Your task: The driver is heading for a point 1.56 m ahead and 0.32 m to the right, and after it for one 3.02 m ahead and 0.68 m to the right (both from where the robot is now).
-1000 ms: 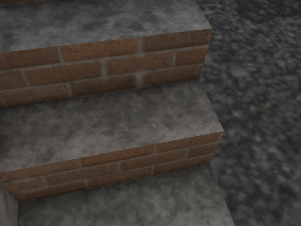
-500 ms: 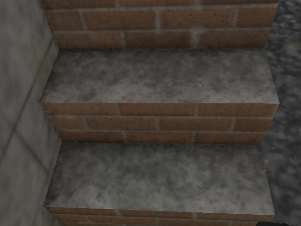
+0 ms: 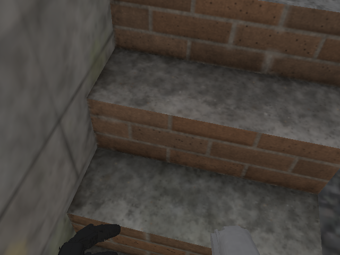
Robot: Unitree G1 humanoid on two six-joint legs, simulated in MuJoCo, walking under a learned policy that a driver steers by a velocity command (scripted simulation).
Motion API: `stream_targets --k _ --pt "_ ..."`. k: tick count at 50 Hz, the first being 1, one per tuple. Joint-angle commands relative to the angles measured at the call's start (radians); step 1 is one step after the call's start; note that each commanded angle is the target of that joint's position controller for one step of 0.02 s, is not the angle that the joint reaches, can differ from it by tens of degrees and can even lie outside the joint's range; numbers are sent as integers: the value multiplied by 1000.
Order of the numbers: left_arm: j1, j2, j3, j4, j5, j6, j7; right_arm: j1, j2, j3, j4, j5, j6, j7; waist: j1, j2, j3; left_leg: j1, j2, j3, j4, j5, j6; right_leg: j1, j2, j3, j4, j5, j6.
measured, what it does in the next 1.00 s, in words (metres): climbs, turning right: right foot 0.21 m higher, then left foot 0.21 m higher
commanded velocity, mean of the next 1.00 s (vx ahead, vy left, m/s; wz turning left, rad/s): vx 0.35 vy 0.00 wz -0.37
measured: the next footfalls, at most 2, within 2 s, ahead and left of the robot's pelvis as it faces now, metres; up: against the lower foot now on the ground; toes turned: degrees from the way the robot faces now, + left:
right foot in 0.14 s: +0.17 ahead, -0.18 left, +0.21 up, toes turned +0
left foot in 0.78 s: +0.48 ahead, -0.03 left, +0.43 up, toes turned -19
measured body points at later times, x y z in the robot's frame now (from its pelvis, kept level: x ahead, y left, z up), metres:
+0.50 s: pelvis +0.15 -0.11 +0.20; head +0.12 -0.13 +0.65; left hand +0.11 +0.12 +0.07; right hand +0.38 -0.29 +0.15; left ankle +0.23 +0.04 -0.20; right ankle +0.13 -0.18 -0.53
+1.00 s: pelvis +0.34 -0.09 +0.36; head +0.33 -0.12 +0.81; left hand +0.57 +0.12 +0.26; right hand +0.30 -0.31 +0.20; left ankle +0.44 -0.02 -0.31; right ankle +0.24 -0.18 -0.18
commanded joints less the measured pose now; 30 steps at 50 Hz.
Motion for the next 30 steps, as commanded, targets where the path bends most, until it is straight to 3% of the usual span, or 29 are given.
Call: stream_targets --k 1,2,3,4,5,6,7,8,9,10,11,12,13,14,15,16,17,18,19,20,21,22,23,24,25,26,27,29,30 --pt "-202 -2 -29 -178 10 -11 4 7 -158 -31 -21 2 -12 -13 -2 129 1 -36 228 -126 -271 -123 204 -103 -74 -23 -238 119 11" --pt "-214 -20 -36 -185 23 -12 1 4 -166 -30 -17 -13 -4 -14 -4 150 -28 -55 240 -120 -304 -60 213 -33 -98 -58 -266 177 21" --pt "-257 -66 -60 -232 24 -15 0 -2 -208 -42 -16 17 7 -33 13 198 -53 -39 270 -123 -386 28 200 25 -143 -24 -363 11 -7" --pt "-218 -62 -75 -212 26 -8 -11 -49 -258 -53 -36 33 32 -39 39 156 -104 -113 243 -20 -438 112 195 280 -119 -151 -619 -222 -32" --pt "-182 -30 -61 -176 15 -8 -14 -30 -296 -66 -36 30 51 -35 45 189 -150 -146 240 55 -424 372 197 527 -67 -218 -741 -360 -54" --pt "-170 17 -32 -173 7 -17 -12 -24 -346 -76 -41 40 45 -33 65 248 -215 -37 257 68 -349 927 212 638 4 -240 -798 -437 -70" --pt "-46 71 7 -83 7 -11 -16 -14 -317 -65 -44 12 34 -24 70 185 -246 88 228 154 -211 1389 231 673 120 -362 -840 -440 -84" --pt "45 101 29 -55 -4 -17 -29 -45 -303 -63 -67 2 23 -13 111 251 -258 174 246 152 -33 1674 232 684 122 -232 -1016 -410 -143" --pt "198 230 74 3 18 -28 -28 -119 -304 -66 -119 -3 10 3 207 -14 -247 11 193 188 229 1702 189 743 42 149 -1252 -415 -262" --pt "457 353 117 113 39 -18 -13 -187 -283 -80 -130 -5 -10 40 291 -343 -319 -259 65 106 550 820 170 982 -85 659 -1719 -609 -355" --pt "540 416 132 183 52 -21 31 -348 -196 -67 -184 -27 -37 83 263 -432 -242 -537 -78 -61 1029 233 167 1014 -183 1107 -2076 -753 -361" --pt "455 350 99 179 49 -29 29 -394 -75 -32 -233 -32 -55 118 179 -301 -188 -701 -85 -176 1370 180 157 973 -212 1157 -2063 -666 -284" --pt "397 268 84 199 37 -23 16 -435 -19 -1 -265 -34 -71 134 134 -159 -72 -793 -66 -133 1476 166 160 858 -193 977 -1957 -589 -266" --pt "366 183 67 229 34 -13 4 -439 22 19 -274 -51 -81 138 80 -77 12 -812 -50 -84 1522 163 158 741 -136 776 -1859 -475 -243" --pt "290 90 42 252 33 0 -6 -368 45 31 -264 -49 -82 141 -3 -59 26 -791 -43 -56 1558 163 140 685 -99 629 -1801 -402 -215" --pt "176 58 60 285 42 -20 1 -210 76 30 -200 -107 -20 90 -100 -110 95 -769 -44 -23 1534 202 92 627 -57 437 -1748 -328 -173" --pt "248 -33 7 285 17 -17 -24 -253 17 30 -220 -29 -48 126 -48 -73 25 -778 -52 -4 1683 122 101 661 -64 466 -1796 -214 -224" --pt "256 -29 10 303 16 -15 -30 -253 13 33 -217 -9 -57 129 -55 -52 19 -835 -59 0 1706 111 95 713 -73 452 -1810 -164 -234" --pt "278 23 20 307 8 -11 -29 -302 43 57 -253 -17 -65 123 -41 -41 30 -918 -45 12 1648 106 96 770 -75 404 -1832 -99 -220" --pt "300 26 17 306 19 -12 -24 -330 38 62 -248 -12 -71 124 -22 8 37 -943 -50 36 1637 143 87 781 -82 384 -1845 -70 -225" --pt "286 144 73 331 54 -51 -13 -337 26 37 -229 -52 -12 77 -29 29 122 -892 -56 54 1532 193 42 720 -57 312 -1844 -56 -197" --pt "336 150 78 341 58 -61 -9 -329 28 31 -224 -43 18 61 6 14 85 -897 -86 113 1669 165 23 729 -64 327 -1849 -11 -245" --pt "249 176 57 318 107 -91 -38 -444 -19 57 -284 -30 -28 170 15 -164 -7 -1001 -86 28 1826 240 80 644 -66 293 -1801 64 -260" --pt "262 170 59 335 90 -92 -48 -422 -34 43 -246 -40 -33 191 14 -101 -37 -1031 -97 32 1883 268 95 688 -91 323 -1804 75 -274" --pt "324 163 55 350 88 -87 -58 -412 -32 47 -238 -43 -39 185 35 -54 -49 -1077 -89 39 1908 282 97 730 -108 360 -1801 111 -294" --pt "450 125 47 389 82 -85 -69 -434 -12 58 -231 -53 -51 174 76 -23 -49 -1178 -68 38 1857 261 96 879 -129 429 -1790 132 -319" --pt "580 129 44 463 88 -79 -84 -496 18 70 -232 -70 -57 169 120 -77 -7 -1348 -80 48 1969 187 119 1034 -172 524 -1818 142 -375" --pt "642 114 40 497 87 -93 -93 -529 17 69 -216 -61 -80 143 141 -113 28 -1496 -46 25 1945 127 111 1221 -200 568 -1810 188 -367" --pt "633 130 43 490 81 -99 -96 -542 3 63 -213 -51 -88 139 142 -133 24 -1479 -45 60 1929 93 103 1221 -200 550 -1801 329 -370"
Keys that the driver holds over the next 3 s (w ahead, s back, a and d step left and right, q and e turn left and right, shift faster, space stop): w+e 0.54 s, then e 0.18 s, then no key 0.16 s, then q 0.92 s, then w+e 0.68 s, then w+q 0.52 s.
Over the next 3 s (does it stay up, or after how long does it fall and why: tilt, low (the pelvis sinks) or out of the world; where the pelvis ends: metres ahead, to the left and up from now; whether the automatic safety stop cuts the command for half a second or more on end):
stays up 0.57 -0.26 0.58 its command is cut before an obstacle after 1.8 s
